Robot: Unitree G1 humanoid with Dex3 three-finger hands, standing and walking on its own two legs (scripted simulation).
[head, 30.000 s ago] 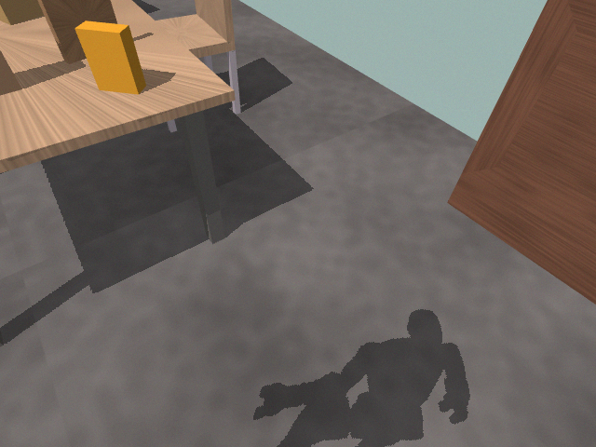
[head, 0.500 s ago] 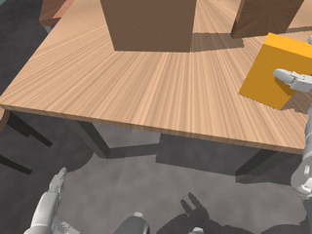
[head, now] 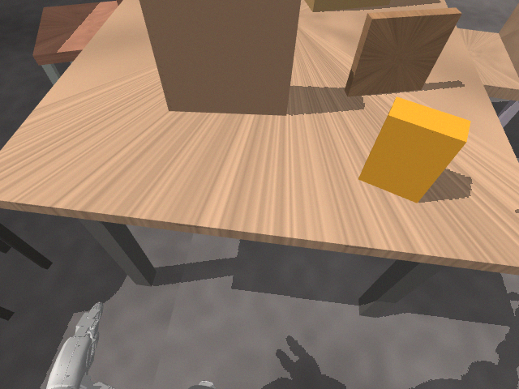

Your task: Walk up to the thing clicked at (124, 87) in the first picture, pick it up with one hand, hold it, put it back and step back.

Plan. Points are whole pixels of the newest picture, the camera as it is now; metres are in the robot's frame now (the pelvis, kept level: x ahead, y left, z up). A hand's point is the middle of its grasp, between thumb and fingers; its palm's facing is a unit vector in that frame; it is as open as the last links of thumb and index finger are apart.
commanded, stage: sink last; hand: right
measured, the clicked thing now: (407, 153) +0.52 -0.20 +0.06
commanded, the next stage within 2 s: home in 1.10 s
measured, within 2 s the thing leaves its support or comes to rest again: neither
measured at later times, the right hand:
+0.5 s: hand out of the picture +0.33 -0.32 +0.19, palm faces +0.42 +0.83 -0.37, open 17.4 cm
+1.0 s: hand out of the picture +0.14 -0.26 +0.17, palm faces +0.48 +0.77 -0.41, open 17.5 cm
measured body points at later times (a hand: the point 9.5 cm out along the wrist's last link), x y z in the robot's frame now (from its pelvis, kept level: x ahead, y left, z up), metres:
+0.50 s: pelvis +0.02 -0.01 +0.02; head +0.02 +0.01 +0.47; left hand +0.18 +0.26 -0.04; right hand +0.30 -0.36 +0.21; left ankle +0.02 +0.14 -0.71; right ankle -0.02 -0.11 -0.71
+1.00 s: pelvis -0.02 +0.02 +0.02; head -0.04 +0.05 +0.47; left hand +0.16 +0.29 -0.04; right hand +0.11 -0.30 +0.19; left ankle +0.02 +0.14 -0.71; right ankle -0.02 -0.11 -0.71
